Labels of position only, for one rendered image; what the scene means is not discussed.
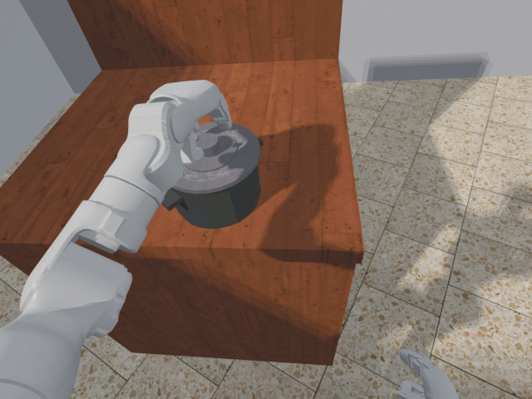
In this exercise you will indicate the table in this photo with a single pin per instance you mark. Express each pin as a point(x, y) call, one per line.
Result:
point(272, 287)

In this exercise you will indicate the robot right hand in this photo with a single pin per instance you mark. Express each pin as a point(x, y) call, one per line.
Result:
point(436, 384)

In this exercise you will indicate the lid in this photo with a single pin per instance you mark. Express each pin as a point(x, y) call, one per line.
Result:
point(236, 158)

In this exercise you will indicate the left robot forearm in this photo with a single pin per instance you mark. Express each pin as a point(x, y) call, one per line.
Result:
point(147, 165)

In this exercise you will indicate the knob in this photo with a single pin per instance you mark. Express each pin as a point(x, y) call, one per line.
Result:
point(209, 143)

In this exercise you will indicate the robot left hand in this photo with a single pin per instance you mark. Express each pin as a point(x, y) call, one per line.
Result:
point(204, 98)

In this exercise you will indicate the pot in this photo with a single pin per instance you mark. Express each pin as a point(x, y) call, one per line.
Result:
point(218, 209)

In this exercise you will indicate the robot left upper arm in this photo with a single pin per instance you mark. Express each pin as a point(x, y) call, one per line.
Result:
point(40, 351)

